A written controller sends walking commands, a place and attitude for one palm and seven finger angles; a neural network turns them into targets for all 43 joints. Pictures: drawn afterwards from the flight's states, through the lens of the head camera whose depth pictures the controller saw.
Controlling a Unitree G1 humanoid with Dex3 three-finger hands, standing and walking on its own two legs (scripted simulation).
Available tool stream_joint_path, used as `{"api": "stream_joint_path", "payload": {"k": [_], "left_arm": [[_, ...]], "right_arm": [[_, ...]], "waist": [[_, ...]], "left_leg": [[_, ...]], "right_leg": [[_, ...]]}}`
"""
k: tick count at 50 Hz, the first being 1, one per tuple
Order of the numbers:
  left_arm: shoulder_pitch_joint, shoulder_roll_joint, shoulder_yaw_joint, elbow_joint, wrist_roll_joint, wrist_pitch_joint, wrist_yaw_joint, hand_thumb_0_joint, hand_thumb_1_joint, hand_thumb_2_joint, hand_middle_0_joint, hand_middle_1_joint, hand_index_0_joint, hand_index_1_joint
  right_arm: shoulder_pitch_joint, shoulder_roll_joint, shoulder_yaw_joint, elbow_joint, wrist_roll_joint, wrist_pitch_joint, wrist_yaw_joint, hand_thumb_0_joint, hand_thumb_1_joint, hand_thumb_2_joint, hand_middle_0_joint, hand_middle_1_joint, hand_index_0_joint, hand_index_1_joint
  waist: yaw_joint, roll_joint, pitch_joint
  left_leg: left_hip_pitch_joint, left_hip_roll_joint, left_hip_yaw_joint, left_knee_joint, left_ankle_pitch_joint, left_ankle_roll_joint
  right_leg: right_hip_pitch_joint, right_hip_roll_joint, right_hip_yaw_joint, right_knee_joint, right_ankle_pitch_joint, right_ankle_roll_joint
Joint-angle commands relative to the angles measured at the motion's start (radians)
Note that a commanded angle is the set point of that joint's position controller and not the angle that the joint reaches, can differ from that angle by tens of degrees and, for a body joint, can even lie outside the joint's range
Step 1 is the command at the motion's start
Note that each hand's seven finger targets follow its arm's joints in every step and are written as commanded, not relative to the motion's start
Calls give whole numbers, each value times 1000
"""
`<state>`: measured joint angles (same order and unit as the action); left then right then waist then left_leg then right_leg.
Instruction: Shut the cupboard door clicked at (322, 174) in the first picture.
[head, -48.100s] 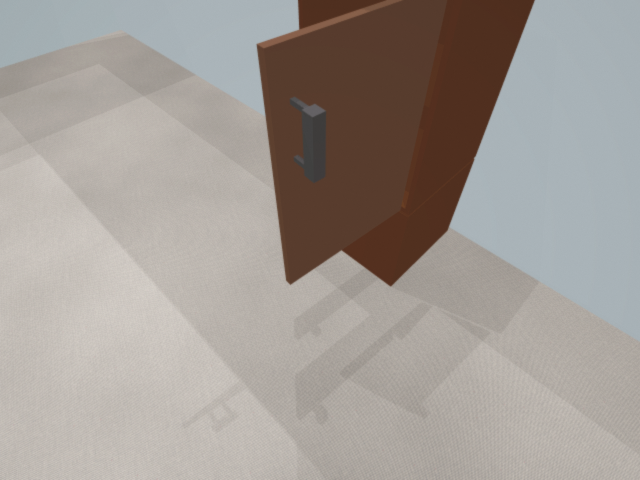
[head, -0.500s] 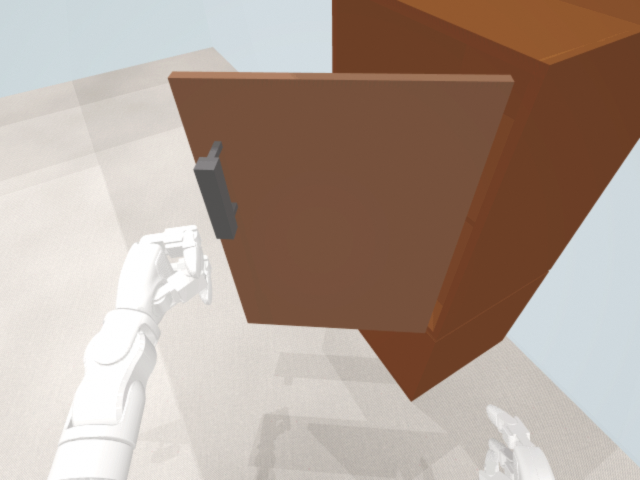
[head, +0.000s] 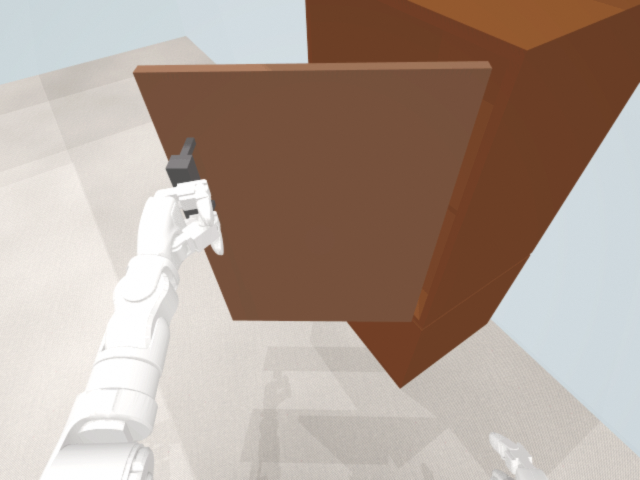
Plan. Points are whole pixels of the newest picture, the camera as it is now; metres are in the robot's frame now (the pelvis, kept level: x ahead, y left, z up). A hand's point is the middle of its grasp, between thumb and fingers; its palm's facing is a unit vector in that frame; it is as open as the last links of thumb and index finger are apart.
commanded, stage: bring the fist close to the handle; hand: left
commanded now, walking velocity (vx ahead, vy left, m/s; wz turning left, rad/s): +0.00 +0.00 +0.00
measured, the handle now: (197, 188) +0.47 +0.20 +0.11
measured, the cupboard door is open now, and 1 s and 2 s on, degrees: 55 47 33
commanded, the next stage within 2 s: push the door shut along its arc in 0.26 s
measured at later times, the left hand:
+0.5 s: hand (217, 230) +0.38 +0.15 +0.12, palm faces -0.01 -1.00 -0.03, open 3.1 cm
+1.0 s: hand (223, 197) +0.44 +0.15 +0.12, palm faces -0.12 -0.99 -0.02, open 3.1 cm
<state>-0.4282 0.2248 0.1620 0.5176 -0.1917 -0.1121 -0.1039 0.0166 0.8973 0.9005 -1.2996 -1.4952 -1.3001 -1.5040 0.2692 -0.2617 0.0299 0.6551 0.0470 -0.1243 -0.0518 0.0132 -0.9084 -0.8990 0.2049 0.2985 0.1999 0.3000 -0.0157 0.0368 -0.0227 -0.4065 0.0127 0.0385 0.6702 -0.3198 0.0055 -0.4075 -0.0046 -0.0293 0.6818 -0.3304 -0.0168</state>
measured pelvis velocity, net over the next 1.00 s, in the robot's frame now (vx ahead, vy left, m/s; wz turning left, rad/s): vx -0.02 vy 0.00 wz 0.01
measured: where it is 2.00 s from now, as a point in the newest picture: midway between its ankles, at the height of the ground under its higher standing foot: outside the picture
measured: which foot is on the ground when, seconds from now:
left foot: down 0.00-1.00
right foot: down 0.00-1.00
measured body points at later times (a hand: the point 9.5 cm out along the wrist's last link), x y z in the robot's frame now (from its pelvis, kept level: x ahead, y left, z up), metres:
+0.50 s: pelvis -0.01 +0.00 +0.00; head +0.01 -0.02 +0.45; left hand +0.38 +0.20 +0.12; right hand +0.14 -0.25 -0.10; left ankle +0.02 +0.12 -0.72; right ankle +0.01 -0.11 -0.72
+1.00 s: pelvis -0.02 +0.00 -0.01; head +0.04 +0.00 +0.44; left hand +0.44 +0.20 +0.12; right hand +0.05 -0.27 -0.13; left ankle +0.02 +0.12 -0.72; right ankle +0.01 -0.11 -0.72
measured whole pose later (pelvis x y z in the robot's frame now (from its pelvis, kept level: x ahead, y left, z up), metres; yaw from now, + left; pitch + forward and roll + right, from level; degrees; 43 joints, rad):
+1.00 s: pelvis -0.02 +0.00 -0.01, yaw +1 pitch +7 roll +0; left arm -0.83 0.36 0.19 1.05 -0.20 -0.25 -0.27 0.02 0.90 0.90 -1.31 -1.50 -1.31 -1.50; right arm 0.33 -0.30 0.03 0.70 0.05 -0.09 -0.06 0.01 -0.91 -0.90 0.20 0.30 0.20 0.30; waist -0.08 0.03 -0.02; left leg -0.56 0.01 0.02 0.76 -0.33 0.01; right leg -0.55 -0.01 -0.04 0.75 -0.33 -0.01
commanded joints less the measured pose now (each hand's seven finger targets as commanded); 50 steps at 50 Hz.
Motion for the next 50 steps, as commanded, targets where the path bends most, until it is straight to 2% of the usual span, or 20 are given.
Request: {"api": "stream_joint_path", "payload": {"k": [1, 2, 5, 9, 11, 15, 16, 18, 22, 25, 26, 30, 31, 35, 36, 41, 42, 45, 46, 50], "left_arm": [[-299, 158, 54, -199, -19, -86, -8, 0, 900, 900, -1300, -1500, -1300, -1500], [-304, 194, 86, -197, -21, -88, -5, 0, 900, 900, -1300, -1500, -1300, -1500], [-298, 210, 99, -254, -22, -94, -7, 0, 900, 900, -1300, -1500, -1300, -1500], [-309, 160, 51, -294, -27, -106, -10, 0, 900, 900, -1300, -1500, -1300, -1500], [-334, 168, 49, -250, -27, -99, -8, 0, 900, 900, -1300, -1500, -1300, -1500], [-394, 197, 61, -233, -21, -98, -8, 0, 900, 900, -1300, -1500, -1300, -1500], [-390, 158, 27, -244, -21, -101, -11, 0, 900, 900, -1300, -1500, -1300, -1500], [-395, 137, 11, -222, -25, -103, -13, 0, 900, 900, -1300, -1500, -1300, -1500], [-465, 159, 16, -155, -16, -105, -18, 0, 900, 900, -1300, -1500, -1300, -1500], [-493, 244, 80, -89, -11, -111, -25, 0, 900, 900, -1300, -1500, -1300, -1500], [-516, 227, 62, -69, -13, -114, -35, 0, 900, 900, -1300, -1500, -1300, -1500], [-566, 281, 100, 7, -15, -138, -69, 0, 900, 900, -1300, -1500, -1300, -1500], [-597, 252, 73, 15, -23, -143, -82, 0, 900, 900, -1300, -1500, -1300, -1500], [-695, 284, 80, 99, -21, -170, -107, 0, 900, 900, -1300, -1500, -1300, -1500], [-731, 244, 44, 112, -25, -175, -117, 0, 900, 900, -1300, -1500, -1300, -1500], [-815, 281, 56, 185, -21, -201, -145, 0, 900, 900, -1300, -1500, -1300, -1500], [-845, 259, 37, 201, -24, -203, -153, 0, 900, 900, -1300, -1500, -1300, -1500], [-898, 300, 57, 271, -24, -206, -166, 0, 900, 900, -1300, -1500, -1300, -1500], [-929, 264, 18, 289, -22, -205, -175, 0, 900, 900, -1300, -1500, -1300, -1500], [-984, 331, 65, 354, -16, -209, -188, 0, 900, 900, -1300, -1500, -1300, -1500]], "right_arm": [[-41, -122, -50, -145, 11, -41, 4, 0, -900, -900, 200, 300, 200, 300], [-37, -126, -52, -143, 11, -37, 3, 0, -900, -900, 200, 300, 200, 300], [-41, -127, -56, -155, 9, -32, 0, 0, -900, -900, 200, 300, 200, 300], [-51, -118, -55, -151, 13, -37, -2, 0, -900, -900, 200, 300, 200, 300], [-51, -123, -52, -140, 15, -34, -7, 0, -900, -900, 200, 300, 200, 300], [-53, -126, -52, -131, 14, -31, -16, 0, -900, -900, 200, 300, 200, 300], [-60, -119, -51, -137, 15, -33, -14, 0, -900, -900, 200, 300, 200, 300], [-56, -119, -49, -134, 17, -37, -12, 0, -900, -900, 200, 300, 200, 300], [-46, -126, -48, -121, 14, -34, -13, 0, -900, -900, 200, 300, 200, 300], [-40, -135, -48, -117, 10, -21, -18, 0, -900, -900, 200, 300, 200, 300], [-44, -131, -42, -122, 12, -18, -16, 0, -900, -900, 200, 300, 200, 300], [-26, -139, -45, -119, 11, -9, -18, 0, -900, -900, 200, 300, 200, 300], [-29, -134, -41, -122, 12, -10, -15, 0, -900, -900, 200, 300, 200, 300], [5, -148, -48, -105, 13, -5, -17, 0, -900, -900, 200, 300, 200, 300], [8, -145, -47, -106, 13, -7, -14, 0, -900, -900, 200, 300, 200, 300], [50, -162, -56, -81, 11, -6, -13, 0, -900, -900, 200, 300, 200, 300], [55, -162, -57, -78, 12, -7, -12, 0, -900, -900, 200, 300, 200, 300], [80, -177, -58, -62, 8, -5, -16, 0, -900, -900, 200, 300, 200, 300], [79, -174, -56, -58, 11, -7, -15, 0, -900, -900, 200, 300, 200, 300], [119, -187, -58, -43, 2, -13, -13, 0, -900, -900, 200, 300, 200, 300]], "waist": [[17, -64, -274], [21, -91, -273], [28, -64, -314], [14, -34, -298], [-4, -67, -249], [-7, -55, -270], [-7, -26, -285], [-9, -32, -278], [-25, -66, -258], [-14, -79, -280], [-21, -75, -269], [-18, -57, -298], [-29, -38, -292], [-47, -51, -302], [-60, -47, -309], [-76, -32, -357], [-90, -40, -351], [-102, -50, -328], [-120, -47, -319], [-122, -29, -357]], "left_leg": [[101, -14, -20, -79, 215, 18], [89, -14, -22, -84, 199, 18], [107, -18, -13, -80, 212, 21], [131, -17, -16, -83, 203, 20], [103, -17, -16, -88, 144, 24], [115, -20, -19, -86, 126, 25], [131, -19, -20, -85, 141, 24], [133, -18, -27, -84, 143, 20], [117, -17, -32, -82, 125, 21], [101, -19, -30, -76, 126, 24], [88, -20, -29, -79, 121, 23], [81, -20, -29, -65, 138, 21], [79, -22, -28, -62, 136, 21], [68, -20, -38, -49, 117, 21], [73, -21, -39, -47, 115, 22], [81, -17, -51, -30, 126, 19], [83, -17, -51, -26, 123, 20], [41, -18, -55, -22, 69, 21], [42, -15, -57, -21, 61, 21], [20, -16, -65, -3, 61, 20]], "right_leg": [[115, 6, 5, -87, 313, 4], [124, 7, 7, -90, 297, 4], [151, 7, 15, -91, 313, 4], [125, 12, 10, -94, 303, 3], [100, 8, 16, -115, 242, 10], [99, 7, 23, -122, 210, 8], [97, 7, 19, -113, 228, 5], [86, 10, 9, -108, 230, 3], [64, 8, 9, -107, 217, 7], [85, 6, 21, -107, 217, 7], [85, 2, 23, -107, 217, 7], [94, 5, 26, -92, 240, 3], [81, 4, 27, -89, 246, 4], [47, 10, 25, -81, 218, 2], [32, 9, 22, -77, 219, 3], [-3, 15, 16, -56, 220, 0], [-21, 18, 15, -56, 218, 2], [-52, 21, 19, -62, 153, 3], [-77, 21, 16, -60, 145, 4], [-95, 26, 19, -45, 132, 2]]}}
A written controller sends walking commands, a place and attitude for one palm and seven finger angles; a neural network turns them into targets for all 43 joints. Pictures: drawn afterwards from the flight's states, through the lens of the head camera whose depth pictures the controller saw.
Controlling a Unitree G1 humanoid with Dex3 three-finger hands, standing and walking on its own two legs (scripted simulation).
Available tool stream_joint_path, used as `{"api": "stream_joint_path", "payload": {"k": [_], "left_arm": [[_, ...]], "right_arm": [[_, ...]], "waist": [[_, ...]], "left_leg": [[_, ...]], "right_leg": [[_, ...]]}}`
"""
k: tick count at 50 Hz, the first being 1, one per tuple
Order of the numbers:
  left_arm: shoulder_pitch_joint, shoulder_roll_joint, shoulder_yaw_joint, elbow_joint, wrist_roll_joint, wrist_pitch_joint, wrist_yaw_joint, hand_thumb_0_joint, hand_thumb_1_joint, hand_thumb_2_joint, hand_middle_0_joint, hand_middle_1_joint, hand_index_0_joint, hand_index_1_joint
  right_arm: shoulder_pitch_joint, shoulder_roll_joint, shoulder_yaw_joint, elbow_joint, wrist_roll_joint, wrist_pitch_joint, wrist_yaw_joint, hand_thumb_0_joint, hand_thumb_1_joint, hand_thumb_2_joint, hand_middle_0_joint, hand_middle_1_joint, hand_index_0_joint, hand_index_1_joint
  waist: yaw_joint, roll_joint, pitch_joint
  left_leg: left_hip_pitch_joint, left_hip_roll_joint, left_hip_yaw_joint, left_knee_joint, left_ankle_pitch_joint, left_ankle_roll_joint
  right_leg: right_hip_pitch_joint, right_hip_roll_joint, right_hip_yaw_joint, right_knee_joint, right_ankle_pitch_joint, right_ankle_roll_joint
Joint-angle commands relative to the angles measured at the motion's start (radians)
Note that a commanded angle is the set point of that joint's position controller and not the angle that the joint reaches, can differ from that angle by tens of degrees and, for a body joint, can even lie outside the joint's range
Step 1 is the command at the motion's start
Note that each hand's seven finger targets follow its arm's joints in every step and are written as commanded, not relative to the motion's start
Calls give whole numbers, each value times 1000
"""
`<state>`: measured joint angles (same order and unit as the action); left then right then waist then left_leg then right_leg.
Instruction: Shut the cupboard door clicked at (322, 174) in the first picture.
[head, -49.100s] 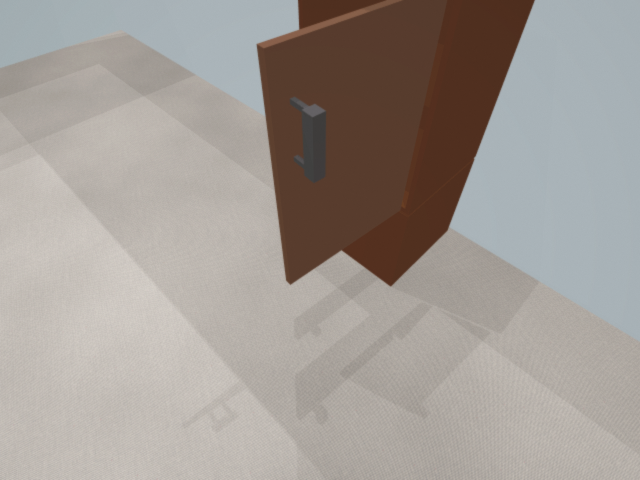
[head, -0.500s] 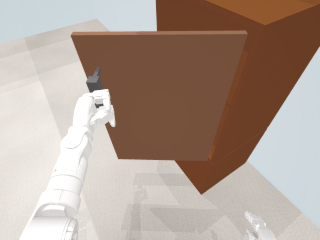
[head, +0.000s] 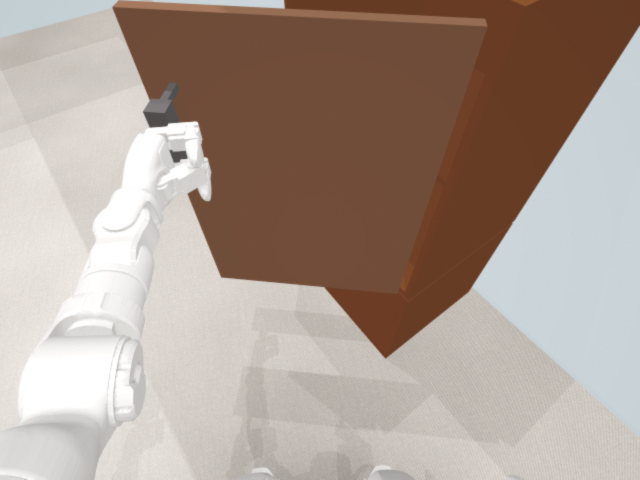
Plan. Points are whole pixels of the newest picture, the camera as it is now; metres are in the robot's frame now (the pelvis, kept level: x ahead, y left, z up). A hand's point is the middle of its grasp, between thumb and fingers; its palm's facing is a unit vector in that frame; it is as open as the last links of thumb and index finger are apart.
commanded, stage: push the door shut along its arc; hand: left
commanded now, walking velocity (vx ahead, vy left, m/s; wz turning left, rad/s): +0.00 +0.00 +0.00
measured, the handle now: (179, 137) +0.54 +0.19 +0.12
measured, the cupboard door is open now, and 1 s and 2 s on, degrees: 47 33 25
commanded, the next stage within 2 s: pull the fist back off the door in 1.24 s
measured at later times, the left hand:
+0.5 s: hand (233, 134) +0.53 +0.11 +0.13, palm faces -0.26 -0.97 +0.00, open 3.1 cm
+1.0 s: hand (263, 113) +0.57 +0.07 +0.13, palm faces -0.36 -0.93 -0.01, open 3.1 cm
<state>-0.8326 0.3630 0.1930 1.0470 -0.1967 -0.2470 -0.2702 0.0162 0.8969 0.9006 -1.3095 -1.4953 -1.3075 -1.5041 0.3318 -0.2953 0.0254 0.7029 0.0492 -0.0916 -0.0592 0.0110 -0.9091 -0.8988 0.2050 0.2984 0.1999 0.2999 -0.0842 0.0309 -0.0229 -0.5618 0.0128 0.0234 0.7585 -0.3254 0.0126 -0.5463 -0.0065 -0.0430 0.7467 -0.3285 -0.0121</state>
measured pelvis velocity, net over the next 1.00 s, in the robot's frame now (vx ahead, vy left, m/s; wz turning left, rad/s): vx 0.02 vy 0.00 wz -0.03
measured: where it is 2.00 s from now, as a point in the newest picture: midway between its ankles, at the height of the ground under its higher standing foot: outside the picture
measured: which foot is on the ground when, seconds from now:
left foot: down 0.00-1.00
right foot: down 0.00-1.00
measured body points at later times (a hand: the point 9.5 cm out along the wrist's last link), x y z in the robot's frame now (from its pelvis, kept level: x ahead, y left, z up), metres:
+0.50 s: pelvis +0.01 +0.01 -0.01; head +0.11 +0.01 +0.42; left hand +0.54 +0.16 +0.13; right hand +0.00 -0.27 -0.13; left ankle +0.03 +0.11 -0.71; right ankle +0.03 -0.11 -0.71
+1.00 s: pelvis +0.02 +0.00 -0.02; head +0.15 -0.01 +0.41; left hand +0.59 +0.12 +0.14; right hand -0.02 -0.27 -0.13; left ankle +0.03 +0.11 -0.71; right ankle +0.03 -0.11 -0.71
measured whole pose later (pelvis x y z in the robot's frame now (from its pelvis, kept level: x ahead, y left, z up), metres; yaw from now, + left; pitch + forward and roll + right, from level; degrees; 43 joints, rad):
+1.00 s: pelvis +0.02 +0.00 -0.02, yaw -2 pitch +19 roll -2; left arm -1.27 0.54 0.27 1.34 -0.08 -0.18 -0.41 0.02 0.90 0.92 -1.30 -1.50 -1.30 -1.50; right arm 0.40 -0.30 0.03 0.69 -0.01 -0.06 -0.04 0.01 -0.91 -0.90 0.21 0.30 0.20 0.30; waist -0.24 0.05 -0.05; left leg -0.84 0.04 0.03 0.90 -0.40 0.01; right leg -0.82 0.02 -0.04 0.85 -0.38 -0.01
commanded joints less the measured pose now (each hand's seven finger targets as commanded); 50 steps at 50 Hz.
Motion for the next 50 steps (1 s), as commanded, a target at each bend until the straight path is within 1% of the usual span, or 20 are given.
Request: {"api": "stream_joint_path", "payload": {"k": [1, 3, 5, 8, 10, 11, 18, 19, 22, 24, 26, 28, 30, 35, 37, 40, 42, 46, 49, 50], "left_arm": [[-594, 197, 32, -153, -8, -73, -28, 0, 900, 900, -1300, -1500, -1300, -1500], [-635, 184, 13, -124, -1, -74, -38, 0, 900, 900, -1300, -1500, -1300, -1500], [-648, 222, 46, -104, 3, -78, -42, 0, 900, 900, -1300, -1500, -1300, -1500], [-687, 267, 76, -59, 9, -71, -53, 0, 900, 900, -1300, -1500, -1300, -1500], [-696, 298, 96, -52, 21, -72, -59, 0, 900, 900, -1300, -1500, -1300, -1500], [-724, 281, 74, -57, 26, -73, -65, 0, 900, 900, -1300, -1500, -1300, -1500], [-778, 285, 83, -26, 30, -54, -85, 0, 900, 900, -1300, -1500, -1300, -1500], [-792, 318, 108, -24, 33, -52, -80, 0, 900, 900, -1300, -1500, -1300, -1500], [-796, 320, 104, -19, 47, -52, -82, 0, 900, 900, -1300, -1500, -1300, -1500], [-825, 334, 106, 12, 55, -42, -84, 0, 900, 900, -1300, -1500, -1300, -1500], [-837, 360, 123, -5, 58, -48, -92, 0, 900, 900, -1300, -1500, -1300, -1500], [-853, 321, 90, 16, 57, -40, -101, 0, 900, 900, -1300, -1500, -1300, -1500], [-879, 336, 97, 35, 57, -36, -103, 0, 900, 900, -1300, -1500, -1300, -1500], [-926, 314, 85, 31, 64, -30, -107, 0, 900, 900, -1300, -1500, -1300, -1500], [-913, 351, 107, 71, 76, -17, -111, 0, 900, 900, -1300, -1500, -1300, -1500], [-931, 397, 140, 68, 87, -13, -108, 0, 900, 900, -1300, -1500, -1300, -1500], [-965, 361, 101, 66, 96, -10, -115, 0, 900, 900, -1300, -1500, -1300, -1500], [-996, 385, 113, 47, 92, -10, -135, 0, 900, 900, -1300, -1500, -1300, -1500], [-1017, 367, 85, 84, 88, 7, -157, 0, 900, 900, -1300, -1500, -1300, -1500], [-1051, 348, 71, 76, 81, 4, -159, 0, 900, 900, -1300, -1500, -1300, -1500]], "right_arm": [[60, -153, -54, -86, 1, -47, -5, 0, -900, -900, 200, 300, 200, 300], [75, -156, -53, -81, -1, -50, -4, 0, -900, -900, 200, 300, 200, 300], [95, -165, -58, -75, -7, -55, -2, 0, -900, -900, 200, 300, 200, 300], [117, -171, -56, -71, -10, -55, -1, 0, -900, -900, 200, 300, 200, 300], [132, -177, -59, -72, -14, -51, -1, 0, -900, -900, 200, 300, 200, 300], [135, -173, -58, -72, -13, -51, 1, 0, -900, -900, 200, 300, 200, 300], [174, -179, -63, -66, -22, -38, 6, 0, -900, -900, 200, 300, 200, 300], [188, -184, -64, -62, -25, -35, 5, 0, -900, -900, 200, 300, 200, 300], [192, -180, -64, -66, -28, -28, 7, 0, -900, -900, 200, 300, 200, 300], [203, -183, -63, -58, -30, -21, 7, 0, -900, -900, 200, 300, 200, 300], [206, -186, -64, -63, -30, -19, 5, 0, -900, -900, 200, 300, 200, 300], [205, -180, -63, -60, -31, -16, 8, 0, -900, -900, 200, 300, 200, 300], [223, -186, -61, -55, -34, -14, 5, 0, -900, -900, 200, 300, 200, 300], [238, -184, -65, -53, -43, -11, 10, 0, -900, -900, 200, 300, 200, 300], [245, -188, -65, -50, -45, 0, 9, 0, -900, -900, 200, 300, 200, 300], [256, -189, -66, -54, -48, 7, 8, 0, -900, -900, 200, 300, 200, 300], [250, -183, -65, -53, -50, 10, 10, 0, -900, -900, 200, 300, 200, 300], [256, -188, -71, -48, -51, 14, 7, 0, -900, -900, 200, 300, 200, 300], [255, -187, -66, -38, -49, 17, 2, 0, -900, -900, 200, 300, 200, 300], [259, -185, -64, -33, -52, 13, -2, 0, -900, -900, 200, 300, 200, 300]], "waist": [[-65, -18, -356], [-81, -18, -355], [-76, 13, -390], [-91, -22, -405], [-89, 13, -441], [-102, 22, -454], [-121, 56, -486], [-124, 28, -494], [-121, 53, -514], [-142, 28, -484], [-132, 62, -526], [-148, 70, -506], [-159, 52, -490], [-170, 95, -548], [-172, 52, -550], [-169, 57, -569], [-185, 72, -566], [-188, 76, -611], [-208, 45, -555], [-219, 66, -549]], "left_leg": [[167, -14, -50, -85, 62, 13], [153, -12, -56, -78, 45, 11], [167, -12, -61, -64, 71, 10], [118, -10, -61, -46, 71, 13], [128, -10, -62, -30, 102, 12], [137, -7, -65, -24, 114, 10], [187, 5, -80, 9, 193, 4], [174, 6, -82, 11, 199, 5], [176, 2, -78, 24, 231, 5], [149, 4, -79, 26, 213, 8], [175, 2, -80, 36, 258, 6], [179, 4, -80, 43, 252, 5], [166, 2, -87, 44, 256, 9], [214, 3, -93, 70, 331, 8], [180, 6, -91, 77, 336, 9], [154, -3, -81, 89, 347, 16], [151, -3, -77, 97, 341, 14], [174, -5, -75, 106, 366, 17], [120, -8, -69, 106, 308, 22], [123, -12, -70, 106, 307, 25]], "right_leg": [[29, 27, 36, -107, 128, 0], [-4, 29, 33, -99, 106, 1], [-18, 33, 31, -86, 119, -4], [-13, 33, 37, -75, 128, 2], [-23, 34, 35, -60, 152, -1], [-38, 32, 34, -55, 161, 2], [-110, 42, 18, -34, 194, -1], [-98, 43, 18, -32, 204, 1], [-96, 44, 19, -24, 230, 1], [-105, 46, 18, -28, 222, 3], [-101, 46, 19, -16, 254, -1], [-130, 48, 16, -19, 244, 2], [-140, 51, 12, -16, 238, -1], [-170, 53, 8, 3, 274, -2], [-155, 51, 10, 8, 297, 3], [-122, 53, 15, 15, 331, 1], [-138, 51, 19, 14, 336, 8], [-120, 56, 22, 14, 370, 6], [-121, 56, 24, 1, 344, 9], [-130, 57, 23, 1, 341, 6]]}}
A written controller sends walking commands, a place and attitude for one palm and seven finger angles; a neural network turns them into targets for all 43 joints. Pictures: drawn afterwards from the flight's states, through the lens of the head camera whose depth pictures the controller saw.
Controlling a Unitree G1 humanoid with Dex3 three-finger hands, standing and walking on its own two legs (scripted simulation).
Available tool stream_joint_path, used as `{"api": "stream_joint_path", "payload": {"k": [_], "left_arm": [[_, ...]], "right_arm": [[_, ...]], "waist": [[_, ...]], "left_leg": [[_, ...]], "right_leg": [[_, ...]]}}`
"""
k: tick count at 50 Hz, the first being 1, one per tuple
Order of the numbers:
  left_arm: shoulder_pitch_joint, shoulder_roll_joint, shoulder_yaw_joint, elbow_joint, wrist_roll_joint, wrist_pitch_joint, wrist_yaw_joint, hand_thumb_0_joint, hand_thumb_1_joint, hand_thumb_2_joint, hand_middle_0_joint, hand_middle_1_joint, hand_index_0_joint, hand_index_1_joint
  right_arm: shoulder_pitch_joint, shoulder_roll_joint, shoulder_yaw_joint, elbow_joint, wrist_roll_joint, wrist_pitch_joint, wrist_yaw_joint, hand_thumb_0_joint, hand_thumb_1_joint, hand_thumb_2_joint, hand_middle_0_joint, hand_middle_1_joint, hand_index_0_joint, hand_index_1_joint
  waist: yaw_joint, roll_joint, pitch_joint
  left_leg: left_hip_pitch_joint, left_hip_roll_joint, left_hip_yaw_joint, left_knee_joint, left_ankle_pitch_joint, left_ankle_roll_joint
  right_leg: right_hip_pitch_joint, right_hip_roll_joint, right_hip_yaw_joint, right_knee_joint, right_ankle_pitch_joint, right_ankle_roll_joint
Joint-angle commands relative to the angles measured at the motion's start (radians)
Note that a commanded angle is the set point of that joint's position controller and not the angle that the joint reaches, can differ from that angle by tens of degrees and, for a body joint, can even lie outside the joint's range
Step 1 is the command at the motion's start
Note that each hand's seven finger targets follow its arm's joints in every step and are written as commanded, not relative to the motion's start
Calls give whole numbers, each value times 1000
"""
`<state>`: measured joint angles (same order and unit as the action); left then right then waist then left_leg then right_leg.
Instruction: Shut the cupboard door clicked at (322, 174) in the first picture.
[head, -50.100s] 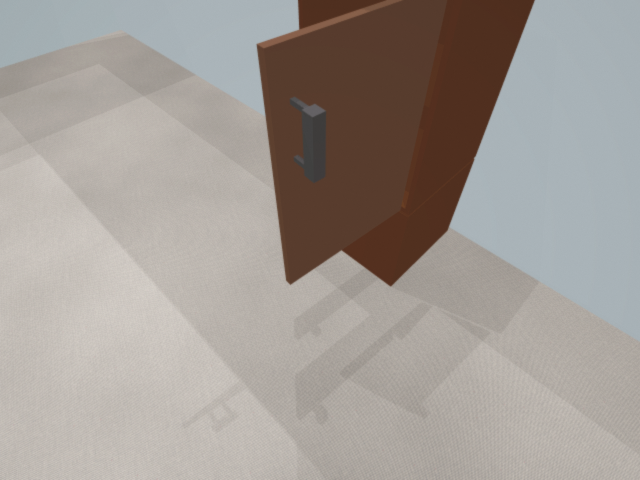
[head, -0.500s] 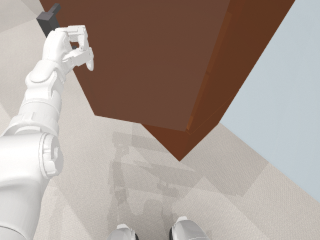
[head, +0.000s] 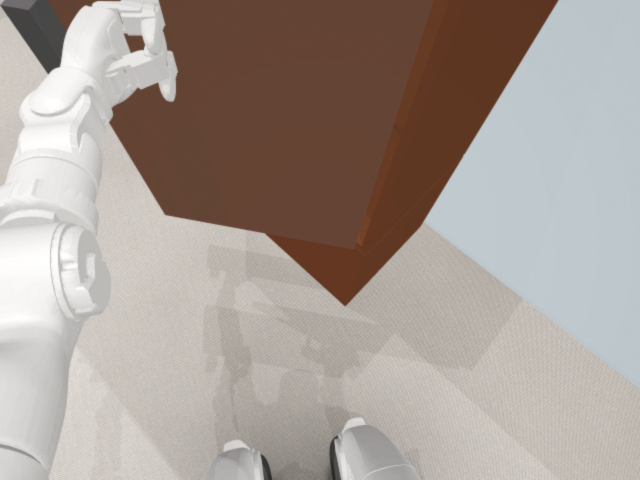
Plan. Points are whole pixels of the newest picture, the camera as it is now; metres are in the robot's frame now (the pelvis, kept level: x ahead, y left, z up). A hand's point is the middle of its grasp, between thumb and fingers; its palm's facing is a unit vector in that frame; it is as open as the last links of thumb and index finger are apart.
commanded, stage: push the door shut along its arc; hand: left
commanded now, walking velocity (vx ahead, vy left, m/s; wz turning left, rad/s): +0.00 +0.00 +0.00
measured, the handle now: (70, 46) +0.61 +0.19 +0.14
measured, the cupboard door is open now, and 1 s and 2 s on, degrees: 33 25 25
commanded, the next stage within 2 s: pull the fist back off the door in 0.24 s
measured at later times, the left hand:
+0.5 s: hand (170, 34) +0.60 +0.08 +0.15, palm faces +0.05 -1.00 +0.07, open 3.2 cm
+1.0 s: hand (180, 79) +0.54 +0.07 +0.14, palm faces +0.03 -1.00 -0.01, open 3.1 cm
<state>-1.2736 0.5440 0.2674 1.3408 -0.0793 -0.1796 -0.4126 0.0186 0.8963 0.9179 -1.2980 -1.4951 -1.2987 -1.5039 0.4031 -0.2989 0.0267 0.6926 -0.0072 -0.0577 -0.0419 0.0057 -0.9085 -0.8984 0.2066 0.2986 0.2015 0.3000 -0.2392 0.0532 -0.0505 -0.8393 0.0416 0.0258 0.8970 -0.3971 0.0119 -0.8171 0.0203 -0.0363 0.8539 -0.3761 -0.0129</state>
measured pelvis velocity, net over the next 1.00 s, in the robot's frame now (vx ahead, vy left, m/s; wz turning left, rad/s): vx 0.02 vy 0.00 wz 0.00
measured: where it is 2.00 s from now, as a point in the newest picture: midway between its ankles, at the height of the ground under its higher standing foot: outside the picture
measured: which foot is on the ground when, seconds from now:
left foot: down 0.00-1.00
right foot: down 0.00-1.00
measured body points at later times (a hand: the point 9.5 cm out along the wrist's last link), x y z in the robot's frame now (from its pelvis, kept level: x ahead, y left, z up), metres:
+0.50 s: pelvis -0.01 +0.00 -0.01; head +0.15 +0.00 +0.41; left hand +0.59 +0.13 +0.15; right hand -0.06 -0.26 -0.11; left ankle +0.01 +0.11 -0.69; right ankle +0.01 -0.11 -0.69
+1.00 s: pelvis +0.02 +0.00 +0.02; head +0.11 +0.00 +0.46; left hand +0.53 +0.12 +0.15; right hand -0.01 -0.26 -0.10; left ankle +0.01 +0.11 -0.69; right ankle +0.01 -0.11 -0.69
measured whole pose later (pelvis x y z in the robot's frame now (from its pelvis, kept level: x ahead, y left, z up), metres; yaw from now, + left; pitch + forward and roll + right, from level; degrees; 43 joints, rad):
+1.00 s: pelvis +0.02 +0.00 +0.02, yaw +0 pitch +16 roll -1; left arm -1.00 0.23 0.25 1.12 -0.03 -0.27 0.11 0.02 0.90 0.90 -1.30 -1.50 -1.30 -1.50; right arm 0.47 -0.27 -0.03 0.70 -0.05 -0.04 0.05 0.01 -0.91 -0.90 0.20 0.30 0.20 0.30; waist -0.16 0.06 -0.10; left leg -0.69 0.04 0.03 0.79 -0.39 0.01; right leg -0.66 0.03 -0.03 0.74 -0.36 -0.01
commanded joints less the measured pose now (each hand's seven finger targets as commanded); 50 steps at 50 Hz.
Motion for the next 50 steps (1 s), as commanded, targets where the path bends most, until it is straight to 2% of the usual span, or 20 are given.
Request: {"api": "stream_joint_path", "payload": {"k": [1, 5, 6, 17, 18, 19, 20, 23, 24, 26, 28, 31, 32, 34, 36, 38, 42, 44, 46, 50], "left_arm": [[-622, 201, 16, -207, -30, -61, -19, 0, 900, 900, -1300, -1500, -1300, -1500], [-673, 155, -21, -198, -35, -60, -31, 0, 900, 900, -1300, -1500, -1300, -1500], [-678, 182, -8, -173, -31, -58, -34, 0, 900, 900, -1300, -1500, -1300, -1500], [-778, 155, -47, -123, -6, -46, -46, 0, 900, 900, -1300, -1500, -1300, -1500], [-788, 181, 151, -133, -64, -4, 163, 0, 900, 900, -1300, -1500, -1300, -1500], [-737, 139, 122, -114, -31, 17, 273, 0, 900, 900, -1300, -1500, -1300, -1500], [-737, 110, 145, -135, -17, 10, 369, 0, 900, 900, -1300, -1500, -1300, -1500], [-700, 68, 136, -250, 119, -69, 615, 0, 900, 900, -1300, -1500, -1300, -1500], [-680, 55, 98, -246, 174, -96, 644, 0, 900, 900, -1300, -1500, -1300, -1500], [-658, 47, 56, -212, 221, -114, 635, 0, 900, 900, -1300, -1500, -1300, -1500], [-655, 40, 37, -201, 199, -95, 583, 0, 900, 900, -1300, -1500, -1300, -1500], [-615, 100, 119, -227, 127, -80, 533, 0, 900, 900, -1300, -1500, -1300, -1500], [-595, 100, 132, -230, 110, -87, 527, 0, 900, 900, -1300, -1500, -1300, -1500], [-522, 133, 169, -267, 107, -123, 533, 0, 900, 900, -1300, -1500, -1300, -1500], [-478, 79, 130, -286, 122, -165, 542, 0, 900, 900, -1300, -1500, -1300, -1500], [-402, 37, 107, -273, 121, -177, 542, 0, 900, 900, -1300, -1500, -1300, -1500], [-293, -83, 44, -318, 77, -164, 515, 0, 900, 900, -1300, -1500, -1300, -1500], [-279, -125, 18, -354, 56, -155, 508, 0, 900, 900, -1300, -1500, -1300, -1500], [-280, -187, -29, -447, 42, -163, 513, 0, 900, 900, -1300, -1500, -1300, -1500], [-177, -239, -59, -524, 24, -160, 538, 0, 900, 900, -1300, -1500, -1300, -1500]], "right_arm": [[191, -187, -68, -14, 5, -22, -21, 0, -900, -900, 200, 300, 200, 300], [197, -181, -67, 2, 0, -34, -23, 0, -900, -900, 200, 300, 200, 300], [198, -186, -66, 11, -1, -36, -24, 0, -900, -900, 200, 300, 200, 300], [214, -191, -63, 53, -10, -51, -20, 0, -900, -900, 200, 300, 200, 300], [262, -147, -44, 7, -17, -60, -2, 0, -900, -900, 200, 300, 200, 300], [265, -147, -42, -1, -28, -64, 19, 0, -900, -900, 200, 300, 200, 300], [284, -149, -50, -4, -46, -66, 33, 0, -900, -900, 200, 300, 200, 300], [299, -136, -65, -12, -97, -68, 91, 0, -900, -900, 200, 300, 200, 300], [307, -137, -73, -6, -103, -63, 107, 0, -900, -900, 200, 300, 200, 300], [322, -147, -84, -2, -99, -46, 120, 0, -900, -900, 200, 300, 200, 300], [315, -154, -89, -12, -83, -26, 117, 0, -900, -900, 200, 300, 200, 300], [303, -152, -85, -34, -65, -9, 97, 0, -900, -900, 200, 300, 200, 300], [296, -144, -82, -37, -64, -10, 94, 0, -900, -900, 200, 300, 200, 300], [290, -136, -80, -49, -64, -13, 91, 0, -900, -900, 200, 300, 200, 300], [282, -127, -81, -47, -63, -21, 94, 0, -900, -900, 200, 300, 200, 300], [279, -130, -90, -44, -62, -19, 99, 0, -900, -900, 200, 300, 200, 300], [253, -126, -103, -56, -46, -9, 98, 0, -900, -900, 200, 300, 200, 300], [241, -123, -107, -55, -40, -3, 96, 0, -900, -900, 200, 300, 200, 300], [213, -114, -108, -57, -31, -7, 92, 0, -900, -900, 200, 300, 200, 300], [178, -104, -110, -59, -23, -14, 86, 0, -900, -900, 200, 300, 200, 300]], "waist": [[-67, 40, -536], [-87, 69, -533], [-89, 74, -536], [-126, 118, -549], [-74, 170, -568], [-76, 158, -580], [-88, 85, -597], [-59, 125, -646], [-66, 126, -648], [-78, 96, -629], [-73, 96, -623], [-34, 69, -656], [-28, 50, -630], [3, 16, -623], [1, 39, -582], [5, -6, -538], [37, 10, -545], [37, -18, -515], [46, 41, -534], [66, -6, -495]], "left_leg": [[408, -37, -72, -25, 375, 25], [422, -39, -79, -21, 373, 28], [423, -34, -80, -15, 365, 26], [402, -29, -89, 27, 347, 29], [310, -16, -92, 11, 315, 17], [298, -16, -96, -2, 297, 10], [312, -14, -115, -6, 323, 12], [311, -17, -98, 28, 391, 2], [327, -17, -96, 25, 401, -1], [337, -22, -88, 6, 394, 3], [351, -30, -78, -25, 357, 4], [356, -38, -61, -61, 377, 8], [339, -38, -55, -71, 363, 9], [309, -41, -43, -84, 364, 11], [343, -36, -37, -86, 382, 8], [342, -35, -32, -100, 366, 7], [427, -36, -26, -119, 444, -1], [445, -34, -27, -130, 447, -2], [518, -30, -29, -130, 503, -6], [532, -30, -27, -146, 535, -5]], "right_leg": [[133, 30, 21, -109, 386, 11], [98, 32, 10, -106, 359, 5], [84, 32, 13, -106, 347, 8], [1, 38, -4, -79, 295, 2], [45, 24, 16, -101, 271, 5], [62, 20, 15, -93, 254, 9], [70, 21, -3, -84, 266, 15], [55, 14, 5, -53, 313, 16], [46, 17, -2, -48, 312, 15], [69, 23, -3, -62, 327, 13], [117, 26, 1, -93, 327, 6], [228, 30, 12, -117, 396, 6], [251, 30, 14, -128, 400, 9], [317, 31, 22, -129, 436, 10], [279, 32, 17, -130, 439, 10], [282, 34, 10, -143, 427, 10], [300, 39, -3, -151, 479, 4], [307, 41, -7, -162, 477, 5], [294, 40, -9, -163, 492, 4], [336, 41, -16, -169, 518, 4]]}}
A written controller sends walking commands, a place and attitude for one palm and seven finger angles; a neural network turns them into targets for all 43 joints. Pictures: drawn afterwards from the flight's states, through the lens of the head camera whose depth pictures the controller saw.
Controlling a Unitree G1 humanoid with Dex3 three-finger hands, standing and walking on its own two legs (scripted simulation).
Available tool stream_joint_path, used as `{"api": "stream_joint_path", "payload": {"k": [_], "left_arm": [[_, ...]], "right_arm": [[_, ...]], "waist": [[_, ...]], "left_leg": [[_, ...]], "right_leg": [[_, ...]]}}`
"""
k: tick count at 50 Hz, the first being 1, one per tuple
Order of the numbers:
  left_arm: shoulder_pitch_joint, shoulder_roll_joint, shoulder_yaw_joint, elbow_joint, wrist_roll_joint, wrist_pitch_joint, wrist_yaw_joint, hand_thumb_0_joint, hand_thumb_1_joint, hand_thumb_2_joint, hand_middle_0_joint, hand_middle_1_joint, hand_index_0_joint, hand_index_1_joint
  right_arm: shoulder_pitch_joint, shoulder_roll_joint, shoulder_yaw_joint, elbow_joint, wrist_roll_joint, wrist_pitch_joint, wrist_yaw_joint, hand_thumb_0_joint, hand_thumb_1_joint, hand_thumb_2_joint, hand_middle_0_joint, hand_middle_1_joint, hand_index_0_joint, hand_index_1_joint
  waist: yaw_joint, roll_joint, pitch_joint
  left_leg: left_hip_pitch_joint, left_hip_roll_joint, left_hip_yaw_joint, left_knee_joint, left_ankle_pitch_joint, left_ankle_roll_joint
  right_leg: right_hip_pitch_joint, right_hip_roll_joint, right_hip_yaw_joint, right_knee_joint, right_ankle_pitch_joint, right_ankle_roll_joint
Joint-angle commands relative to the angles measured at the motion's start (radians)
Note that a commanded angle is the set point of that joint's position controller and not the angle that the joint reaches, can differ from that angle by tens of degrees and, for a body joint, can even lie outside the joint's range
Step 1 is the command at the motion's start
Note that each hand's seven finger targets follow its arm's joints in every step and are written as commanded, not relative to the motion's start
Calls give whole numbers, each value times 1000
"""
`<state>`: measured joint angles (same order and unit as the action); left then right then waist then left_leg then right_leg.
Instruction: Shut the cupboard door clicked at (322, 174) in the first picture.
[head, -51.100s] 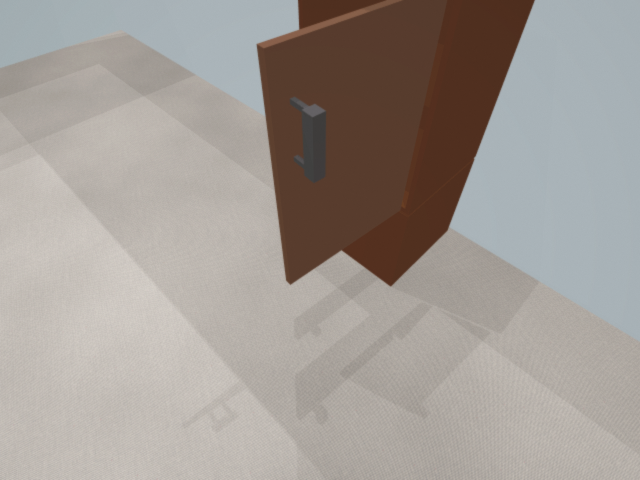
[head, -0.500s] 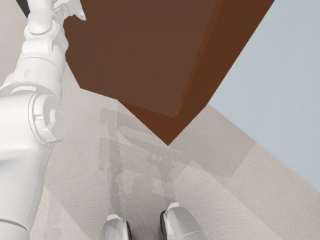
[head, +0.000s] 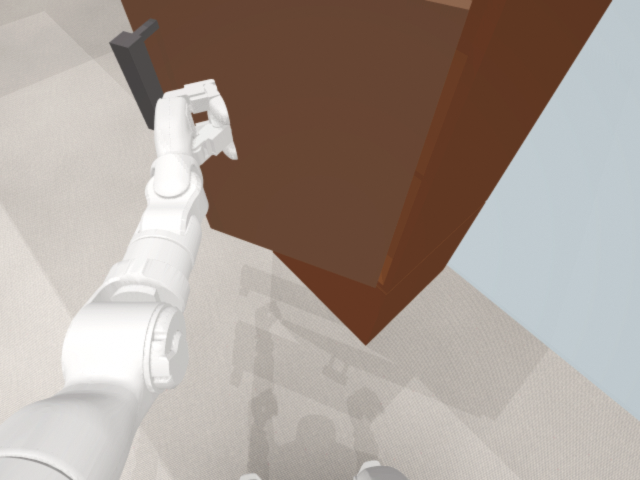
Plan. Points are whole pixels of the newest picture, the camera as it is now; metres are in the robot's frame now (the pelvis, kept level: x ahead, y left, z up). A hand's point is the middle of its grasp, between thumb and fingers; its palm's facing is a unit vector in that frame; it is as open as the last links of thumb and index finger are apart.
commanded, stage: pull the fist back off the door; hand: left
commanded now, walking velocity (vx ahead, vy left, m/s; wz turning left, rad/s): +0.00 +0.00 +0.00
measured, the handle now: (155, 77) +0.63 +0.17 +0.12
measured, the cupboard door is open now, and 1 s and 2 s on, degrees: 25 25 25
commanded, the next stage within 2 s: draw the hand back to the body in 0.22 s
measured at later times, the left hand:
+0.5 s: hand (222, 158) +0.46 +0.07 +0.14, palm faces +0.06 -1.00 -0.01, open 3.1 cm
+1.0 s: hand (104, 275) +0.30 +0.16 +0.16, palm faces +0.13 -0.97 -0.20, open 3.1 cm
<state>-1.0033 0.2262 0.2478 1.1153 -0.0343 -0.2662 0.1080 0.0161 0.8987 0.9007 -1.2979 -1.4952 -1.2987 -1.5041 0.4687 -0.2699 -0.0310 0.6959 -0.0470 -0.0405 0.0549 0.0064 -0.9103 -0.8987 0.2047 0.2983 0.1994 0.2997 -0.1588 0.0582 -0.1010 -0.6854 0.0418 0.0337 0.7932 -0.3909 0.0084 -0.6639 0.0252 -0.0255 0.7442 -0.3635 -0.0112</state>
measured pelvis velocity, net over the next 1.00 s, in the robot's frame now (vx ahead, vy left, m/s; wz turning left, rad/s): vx -0.01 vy -0.01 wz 0.01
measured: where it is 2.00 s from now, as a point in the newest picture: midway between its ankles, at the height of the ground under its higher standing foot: outside the picture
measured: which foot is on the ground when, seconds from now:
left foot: down 0.00-1.00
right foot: down 0.00-1.00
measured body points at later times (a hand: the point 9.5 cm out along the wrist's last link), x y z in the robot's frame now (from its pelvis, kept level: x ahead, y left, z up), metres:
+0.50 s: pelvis -0.02 -0.01 +0.01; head +0.02 -0.03 +0.45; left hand +0.45 +0.13 +0.14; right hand +0.03 -0.26 -0.12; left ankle -0.01 +0.11 -0.71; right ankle -0.01 -0.12 -0.71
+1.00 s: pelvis -0.01 -0.01 +0.03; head -0.03 -0.03 +0.48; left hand +0.29 +0.21 +0.18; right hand +0.18 -0.24 -0.05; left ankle -0.01 +0.11 -0.71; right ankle -0.01 -0.12 -0.71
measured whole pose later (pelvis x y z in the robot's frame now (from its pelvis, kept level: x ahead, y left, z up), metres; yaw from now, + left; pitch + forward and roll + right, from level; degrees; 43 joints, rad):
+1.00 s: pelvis -0.01 -0.01 +0.03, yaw +1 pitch -2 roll +0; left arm -0.11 0.24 0.08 0.14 -0.08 -0.08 0.03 0.02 0.90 0.90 -1.16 -1.33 -1.16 -1.34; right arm 0.16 -0.24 0.02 0.60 0.04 -0.05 -0.07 0.01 -0.91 -0.90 0.20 0.30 0.20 0.30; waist 0.01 0.06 -0.03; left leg -0.21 0.02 0.05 0.51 -0.27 0.01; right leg -0.21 0.01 -0.01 0.51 -0.27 -0.01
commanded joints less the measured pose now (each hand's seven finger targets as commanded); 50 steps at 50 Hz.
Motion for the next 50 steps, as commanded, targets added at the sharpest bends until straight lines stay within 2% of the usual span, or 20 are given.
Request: {"api": "stream_joint_path", "payload": {"k": [1, 3, 6, 8, 10, 11, 13, 15, 17, 20, 25, 29, 32, 34, 36, 41, 42, 43, 46, 50], "left_arm": [[-437, 86, -35, -311, -12, -72, 23, 0, 900, 900, -1300, -1500, -1300, -1500], [-421, 57, -61, -361, -10, -75, 37, 0, 900, 900, -1300, -1500, -1300, -1500], [-342, 66, -51, -393, -9, -73, 48, 0, 900, 900, -1300, -1500, -1300, -1500], [-380, 7, -114, -390, -10, -63, 46, 0, 900, 900, -1300, -1500, -1300, -1500], [-438, 43, -93, -331, -10, -56, 57, 0, 900, 900, -1300, -1500, -1300, -1500], [-459, 75, -66, -306, -11, -60, 61, 0, 900, 900, -1300, -1500, -1300, -1500], [-490, 45, -89, -291, -19, -73, 57, 0, 900, 900, -1300, -1500, -1300, -1500], [-477, 93, -51, -257, -19, -94, 55, 0, 900, 900, -1300, -1500, -1300, -1500], [-493, 50, -90, -205, -13, -104, 45, 0, 900, 900, -1300, -1500, -1300, -1500], [-286, 170, 35, -176, -27, -97, 20, 0, 900, 900, -1300, -1500, -1300, -1500], [-118, 204, 49, -402, -61, -77, -52, 0, 900, 900, -1300, -1500, -1300, -1500], [-21, 166, -5, -646, -111, -47, -106, 0, 900, 900, -1300, -1500, -1300, -1500], [45, 135, -50, -738, -135, 0, -130, 0, 900, 900, -1300, -1500, -1300, -1500], [85, 131, -64, -779, -146, 37, -141, 0, 900, 900, -1300, -1500, -1300, -1500], [116, 148, -52, -861, -150, 59, -143, 0, 900, 900, -1300, -1500, -1300, -1500], [332, 167, -24, -967, -172, 131, -171, 0, 900, 900, -1190, -1380, -1190, -1380], [367, 135, -49, -994, -176, 149, -183, 0, 900, 900, -1163, -1350, -1163, -1350], [397, 168, -116, -1142, -83, 110, -121, 0, 900, 900, -1135, -1320, -1135, -1320], [594, 158, -107, -1176, -55, 118, -62, 0, 900, 900, -1053, -1230, -1053, -1230], [676, 188, -80, -1265, -35, 131, -42, 0, 900, 900, -943, -1110, -943, -1110]], "right_arm": [[94, -130, -52, -60, 21, -33, -11, 0, -900, -900, 200, 300, 200, 300], [68, -125, -53, -66, 22, -37, -13, 0, -900, -900, 200, 300, 200, 300], [27, -119, -49, -75, 32, -42, -21, 0, -900, -900, 200, 300, 200, 300], [1, -110, -42, -74, 36, -43, -24, 0, -900, -900, 200, 300, 200, 300], [-6, -115, -37, -59, 37, -42, -37, 0, -900, -900, 200, 300, 200, 300], [-17, -117, -35, -55, 38, -42, -42, 0, -900, -900, 200, 300, 200, 300], [-37, -110, -27, -58, 37, -51, -44, 0, -900, -900, 200, 300, 200, 300], [-34, -116, -25, -51, 35, -56, -48, 0, -900, -900, 200, 300, 200, 300], [-37, -110, -18, -47, 33, -64, -45, 0, -900, -900, 200, 300, 200, 300], [-38, -124, -21, -79, 38, -58, -46, 0, -900, -900, 200, 300, 200, 300], [-85, -117, -21, -147, 62, -45, -57, 0, -900, -900, 200, 300, 200, 300], [-139, -107, -25, -171, 83, -53, -71, 0, -900, -900, 200, 300, 200, 300], [-175, -101, -22, -163, 96, -64, -90, 0, -900, -900, 200, 300, 200, 300], [-201, -100, -15, -163, 102, -73, -101, 0, -900, -900, 200, 300, 200, 300], [-233, -95, -10, -167, 104, -83, -112, 0, -900, -900, 200, 300, 200, 300], [-300, -95, 7, -192, 110, -98, -122, 0, -900, -900, 200, 300, 200, 300], [-316, -89, 12, -201, 114, -100, -122, 0, -900, -900, 200, 300, 200, 300], [-338, -70, 7, -219, 105, -88, -127, 0, -900, -900, 200, 300, 200, 300], [-361, -72, 15, -219, 95, -60, -131, 0, -900, -900, 200, 300, 200, 300], [-388, -66, 25, -224, 87, -36, -134, 0, -900, -900, 200, 300, 200, 300]], "waist": [[-3, 2, -435], [-1, -22, -434], [28, -20, -424], [2, -60, -352], [-16, -93, -289], [-11, -103, -288], [-13, -91, -301], [-4, -107, -332], [-20, -93, -309], [58, -127, -370], [104, -128, -385], [109, -109, -354], [103, -83, -265], [109, -71, -217], [125, -23, -223], [166, -68, -184], [167, -76, -170], [151, -71, -137], [158, -102, -68], [161, -67, -28]], "left_leg": [[379, -30, -33, -45, 518, -4], [385, -34, -29, -55, 493, -1], [393, -35, -22, -69, 491, -3], [363, -37, -19, -81, 420, 0], [320, -43, -19, -97, 314, 5], [307, -46, -21, -105, 279, 5], [304, -53, -20, -108, 243, 5], [297, -55, -23, -103, 234, 7], [282, -55, -26, -99, 210, 5], [249, -62, -12, -115, 226, 8], [258, -61, 15, -148, 250, 17], [327, -56, 26, -181, 243, 22], [370, -51, 20, -209, 196, 25], [385, -52, 13, -230, 162, 25], [429, -53, 11, -242, 177, 26], [453, -49, 1, -276, 235, 22], [463, -49, 2, -281, 245, 22], [505, -43, 16, -322, 246, 21], [523, -33, 8, -363, 245, 21], [571, -30, 13, -400, 268, 20]], "right_leg": [[175, 34, -23, -60, 500, 2], [198, 31, -22, -65, 499, 2], [228, 26, -19, -66, 506, -1], [215, 24, -20, -82, 474, 3], [203, 19, -11, -102, 403, 7], [206, 14, -6, -107, 377, 7], [207, 11, -2, -109, 349, 6], [225, 8, 6, -105, 340, 6], [185, 6, 3, -103, 314, 7], [298, 5, 14, -103, 345, 3], [417, 2, 33, -135, 404, 8], [437, 6, 34, -185, 381, 14], [393, 6, 29, -230, 280, 17], [376, 4, 28, -256, 207, 15], [386, 2, 25, -261, 207, 10], [438, -5, 0, -252, 271, 5], [439, -5, -4, -254, 283, 6], [435, -21, 28, -306, 260, 15], [467, -18, 11, -338, 242, 13], [500, -15, 10, -379, 258, 12]]}}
